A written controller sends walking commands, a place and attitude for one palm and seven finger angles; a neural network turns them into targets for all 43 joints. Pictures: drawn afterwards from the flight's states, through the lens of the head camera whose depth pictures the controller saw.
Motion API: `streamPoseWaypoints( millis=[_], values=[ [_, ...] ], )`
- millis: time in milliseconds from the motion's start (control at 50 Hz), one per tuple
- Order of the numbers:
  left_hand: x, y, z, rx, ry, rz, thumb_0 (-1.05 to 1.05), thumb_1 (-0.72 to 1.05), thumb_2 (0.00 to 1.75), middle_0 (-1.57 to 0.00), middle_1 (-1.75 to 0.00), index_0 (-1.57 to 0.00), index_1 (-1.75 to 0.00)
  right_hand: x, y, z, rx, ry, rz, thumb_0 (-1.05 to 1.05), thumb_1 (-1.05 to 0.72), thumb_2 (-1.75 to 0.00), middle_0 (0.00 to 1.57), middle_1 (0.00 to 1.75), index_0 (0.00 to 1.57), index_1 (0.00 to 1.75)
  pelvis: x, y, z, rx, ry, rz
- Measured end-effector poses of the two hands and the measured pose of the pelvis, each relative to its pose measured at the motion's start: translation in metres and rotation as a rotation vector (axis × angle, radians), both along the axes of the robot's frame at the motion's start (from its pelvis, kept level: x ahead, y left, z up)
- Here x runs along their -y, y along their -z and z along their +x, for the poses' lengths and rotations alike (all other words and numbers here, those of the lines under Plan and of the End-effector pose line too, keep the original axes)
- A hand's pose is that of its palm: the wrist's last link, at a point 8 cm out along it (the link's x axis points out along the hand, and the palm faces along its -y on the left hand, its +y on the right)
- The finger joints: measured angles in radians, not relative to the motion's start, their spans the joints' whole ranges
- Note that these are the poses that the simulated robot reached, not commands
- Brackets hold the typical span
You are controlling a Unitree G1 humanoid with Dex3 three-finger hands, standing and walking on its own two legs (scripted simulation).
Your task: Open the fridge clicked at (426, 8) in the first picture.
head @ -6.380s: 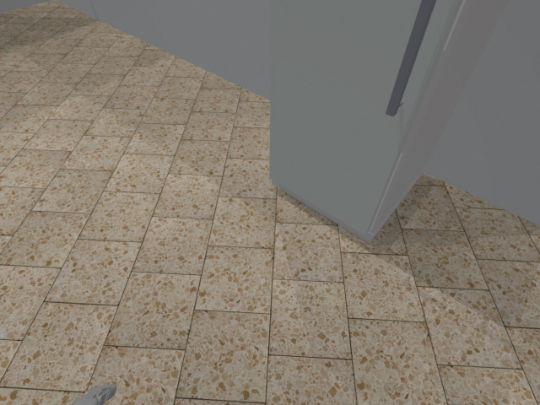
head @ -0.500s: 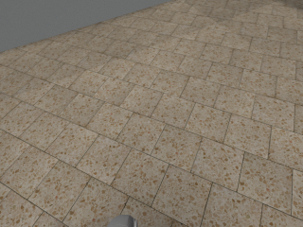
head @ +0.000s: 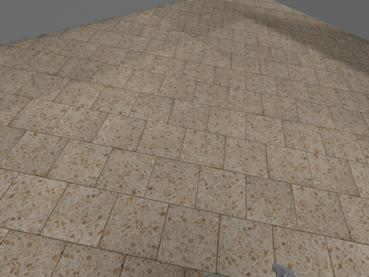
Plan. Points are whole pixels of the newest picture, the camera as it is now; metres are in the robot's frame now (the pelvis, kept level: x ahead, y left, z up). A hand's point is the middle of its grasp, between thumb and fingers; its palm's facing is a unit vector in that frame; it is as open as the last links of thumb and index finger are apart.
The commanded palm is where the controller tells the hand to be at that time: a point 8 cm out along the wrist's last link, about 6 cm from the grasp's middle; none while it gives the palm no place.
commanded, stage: turn to face it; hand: right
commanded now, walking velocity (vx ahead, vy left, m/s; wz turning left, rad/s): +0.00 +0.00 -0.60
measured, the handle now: out of the picture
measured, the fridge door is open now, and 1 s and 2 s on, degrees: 0 0 0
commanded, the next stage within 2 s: none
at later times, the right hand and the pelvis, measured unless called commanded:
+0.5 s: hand out of the picture -0.10 -0.22 -0.18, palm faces +0.38 +0.89 -0.26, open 7.4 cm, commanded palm none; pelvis -0.03 -0.02 -0.01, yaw -19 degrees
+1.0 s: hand out of the picture +0.00 -0.27 -0.13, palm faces +0.54 +0.80 -0.26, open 7.4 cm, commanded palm none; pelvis -0.03 -0.01 +0.01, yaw -35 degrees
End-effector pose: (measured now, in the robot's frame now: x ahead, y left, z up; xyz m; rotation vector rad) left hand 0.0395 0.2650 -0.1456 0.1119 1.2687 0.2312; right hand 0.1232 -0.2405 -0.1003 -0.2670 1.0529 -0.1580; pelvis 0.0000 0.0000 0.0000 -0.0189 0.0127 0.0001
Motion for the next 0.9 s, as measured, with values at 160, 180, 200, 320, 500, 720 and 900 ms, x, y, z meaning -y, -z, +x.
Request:
streamPoseWaypoints(
  millis=[160,180,200,320,500,720,900],
  values=[
    [-0.019,-0.009,0.027,-0.006,0.126,-0.017,0.01,0.91,0.9,-0.2,-0.3,-0.2,-0.29,-0.014,-0.008,-0.069,-0.067,0.14,0.001,0.0,-0.9,-0.9,0.21,0.3,0.2,0.3,-0.021,-0.012,-0.005,0.023,0.115,-0.035],
    [-0.019,-0.009,0.029,-0.016,0.145,-0.015,0.01,0.91,0.9,-0.2,-0.3,-0.2,-0.29,-0.015,-0.006,-0.078,-0.076,0.16,0.005,0.0,-0.9,-0.9,0.21,0.3,0.2,0.3,-0.022,-0.012,-0.005,0.024,0.129,-0.035],
    [-0.019,-0.009,0.032,-0.026,0.163,-0.013,0.01,0.91,0.9,-0.2,-0.3,-0.2,-0.29,-0.016,-0.005,-0.087,-0.087,0.18,0.009,0.0,-0.9,-0.9,0.21,0.3,0.2,0.3,-0.022,-0.012,-0.006,0.024,0.144,-0.034],
    [-0.001,-0.009,0.062,-0.044,0.285,0.002,0.01,0.91,0.9,-0.2,-0.3,-0.2,-0.29,-0.015,0.009,-0.15,-0.181,0.305,0.038,0.0,-0.9,-0.9,0.21,0.3,0.2,0.3,-0.018,-0.009,-0.011,0.019,0.225,-0.021],
    [0.078,-0.022,0.134,0.113,0.506,0.037,0.01,0.91,0.9,-0.2,-0.3,-0.2,-0.29,0.017,0.045,-0.241,-0.306,0.489,0.101,0.0,-0.9,-0.9,0.21,0.3,0.2,0.3,0.015,0.008,-0.026,0.005,0.339,0.016],
    [0.12,-0.046,0.128,0.132,0.6,0.06,0.01,0.9,0.9,-0.2,-0.3,-0.21,-0.3,0.065,0.03,-0.223,-0.153,0.559,0.096,0.01,-0.91,-0.9,0.2,0.3,0.2,0.3,0.038,-0.009,-0.036,0.024,0.453,0.049],
    [0.1,-0.033,0.099,0.025,0.6,0.047,0.01,0.9,0.9,-0.21,-0.3,-0.21,-0.3,0.074,0.013,-0.182,-0.019,0.574,0.052,0.0,-0.91,-0.9,0.2,0.3,0.2,0.3,0.028,-0.01,-0.032,0.014,0.553,0.039]
  ],
)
